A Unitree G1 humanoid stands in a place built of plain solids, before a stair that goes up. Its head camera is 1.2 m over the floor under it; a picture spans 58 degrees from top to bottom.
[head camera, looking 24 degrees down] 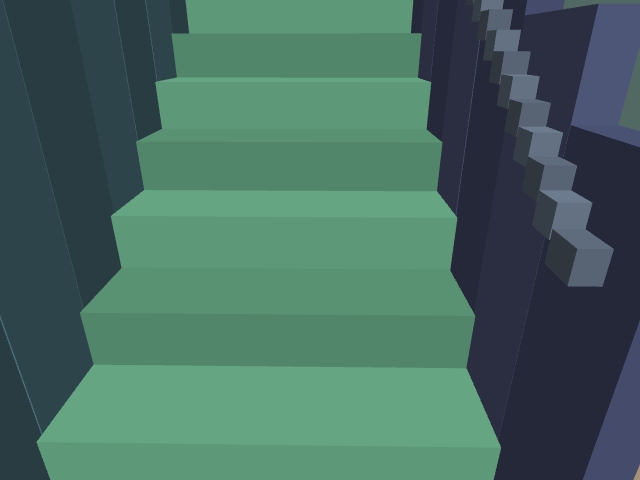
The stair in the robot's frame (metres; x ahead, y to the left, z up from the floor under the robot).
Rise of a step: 0.18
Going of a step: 0.27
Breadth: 1.08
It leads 1 degrees to the right of straight ahead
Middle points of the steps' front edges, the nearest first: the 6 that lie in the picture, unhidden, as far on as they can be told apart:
0.72 0.12 0.36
0.99 0.12 0.54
1.26 0.11 0.72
1.53 0.11 0.90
1.80 0.11 1.08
2.06 0.10 1.26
